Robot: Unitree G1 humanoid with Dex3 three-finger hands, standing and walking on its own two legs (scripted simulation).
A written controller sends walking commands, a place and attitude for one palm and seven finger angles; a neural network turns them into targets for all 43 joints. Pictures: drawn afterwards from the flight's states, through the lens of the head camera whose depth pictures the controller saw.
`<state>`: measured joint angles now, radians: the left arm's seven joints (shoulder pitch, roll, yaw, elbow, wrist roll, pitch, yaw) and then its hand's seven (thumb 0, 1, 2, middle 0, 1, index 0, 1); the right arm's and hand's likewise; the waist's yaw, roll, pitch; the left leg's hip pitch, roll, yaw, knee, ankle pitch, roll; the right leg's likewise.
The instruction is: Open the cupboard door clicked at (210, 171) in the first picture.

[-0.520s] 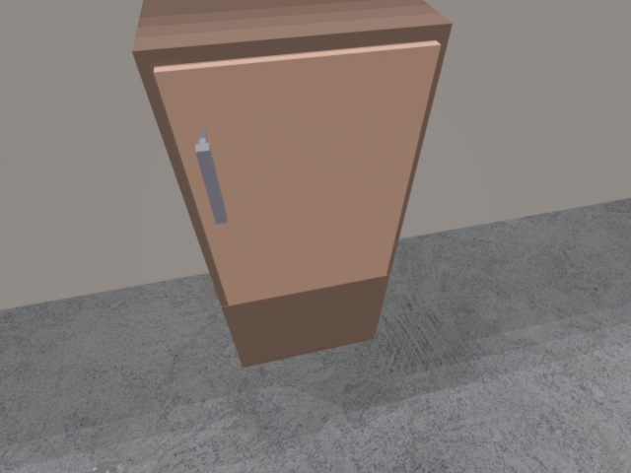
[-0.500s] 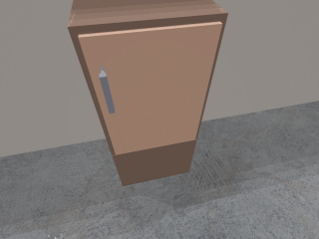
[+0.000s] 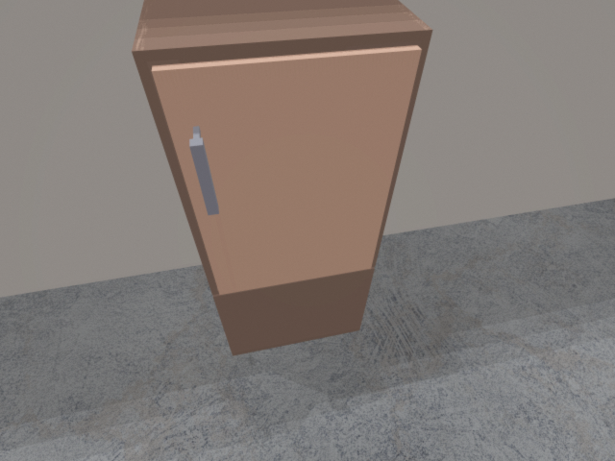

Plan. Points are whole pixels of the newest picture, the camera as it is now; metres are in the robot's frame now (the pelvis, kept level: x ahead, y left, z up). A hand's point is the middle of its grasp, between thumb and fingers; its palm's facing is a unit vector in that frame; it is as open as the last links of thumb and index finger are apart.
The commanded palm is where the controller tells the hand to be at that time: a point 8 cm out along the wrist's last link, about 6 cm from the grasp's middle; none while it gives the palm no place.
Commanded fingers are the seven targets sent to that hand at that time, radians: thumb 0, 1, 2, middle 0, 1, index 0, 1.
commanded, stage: stand and wait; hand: left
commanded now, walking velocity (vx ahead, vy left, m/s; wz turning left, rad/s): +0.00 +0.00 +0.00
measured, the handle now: (205, 172) +0.55 +0.22 +0.06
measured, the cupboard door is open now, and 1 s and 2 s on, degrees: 0 0 0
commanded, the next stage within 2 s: look at it before walking up in 0.30 s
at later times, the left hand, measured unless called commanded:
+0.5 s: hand out of the picture +0.07 +0.23 -0.15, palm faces -0.02 -0.95 -0.32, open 7.4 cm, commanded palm none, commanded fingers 0.00 0.90 0.90 -0.20 -0.30 -0.20 -0.30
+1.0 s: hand out of the picture +0.07 +0.24 -0.16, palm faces -0.02 -0.95 -0.32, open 7.4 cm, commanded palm none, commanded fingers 0.00 0.90 0.90 -0.20 -0.30 -0.20 -0.30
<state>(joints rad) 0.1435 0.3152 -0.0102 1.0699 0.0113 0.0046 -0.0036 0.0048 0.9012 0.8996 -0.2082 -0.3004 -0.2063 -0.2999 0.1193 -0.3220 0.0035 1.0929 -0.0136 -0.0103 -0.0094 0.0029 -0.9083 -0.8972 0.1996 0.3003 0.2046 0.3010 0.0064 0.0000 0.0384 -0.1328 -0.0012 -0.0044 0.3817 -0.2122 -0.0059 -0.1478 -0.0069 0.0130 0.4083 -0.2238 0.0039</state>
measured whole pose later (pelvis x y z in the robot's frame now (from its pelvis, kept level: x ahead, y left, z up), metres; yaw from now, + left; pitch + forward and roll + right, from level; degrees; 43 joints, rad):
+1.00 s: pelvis +0.00 +0.00 +0.00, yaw +0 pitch -2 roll +0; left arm 0.13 0.32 -0.01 1.11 0.01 0.00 -0.01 0.00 0.90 0.90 -0.21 -0.30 -0.21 -0.30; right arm 0.12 -0.33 0.01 1.13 -0.01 -0.01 -0.01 0.00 -0.91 -0.90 0.20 0.30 0.20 0.30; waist 0.00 0.00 0.04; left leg -0.12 0.01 -0.01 0.33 -0.18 -0.01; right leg -0.13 0.00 0.01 0.35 -0.19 0.00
